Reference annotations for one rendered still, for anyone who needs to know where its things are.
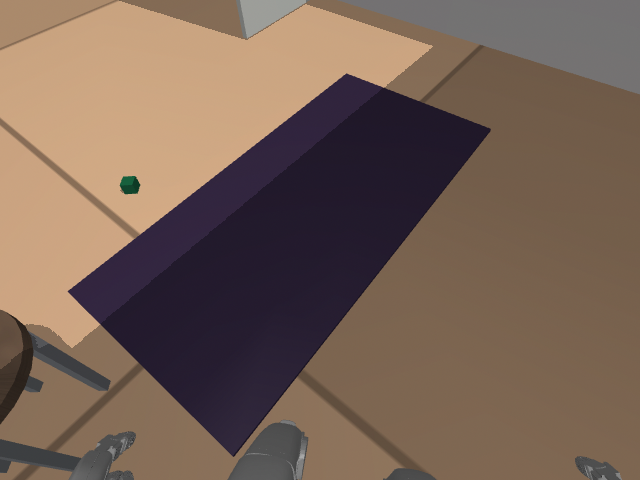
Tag cube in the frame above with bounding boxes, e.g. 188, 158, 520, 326
120, 176, 140, 194

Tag stool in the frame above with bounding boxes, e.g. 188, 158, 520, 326
0, 310, 111, 473

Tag right robot hand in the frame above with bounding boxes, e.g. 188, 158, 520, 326
575, 456, 622, 480

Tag left robot hand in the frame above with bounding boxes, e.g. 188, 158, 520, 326
68, 431, 136, 480

